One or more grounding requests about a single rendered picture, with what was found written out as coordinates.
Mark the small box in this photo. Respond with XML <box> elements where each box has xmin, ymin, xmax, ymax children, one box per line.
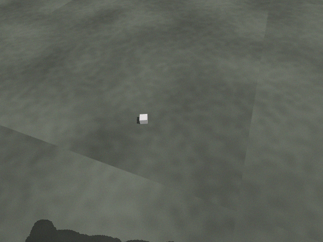
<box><xmin>139</xmin><ymin>114</ymin><xmax>148</xmax><ymax>124</ymax></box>

